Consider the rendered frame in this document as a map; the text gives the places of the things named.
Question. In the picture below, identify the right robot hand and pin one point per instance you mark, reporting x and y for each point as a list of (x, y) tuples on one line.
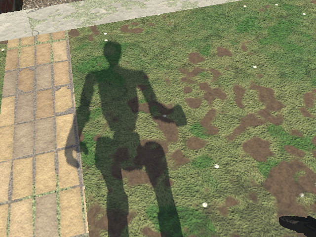
[(306, 225)]

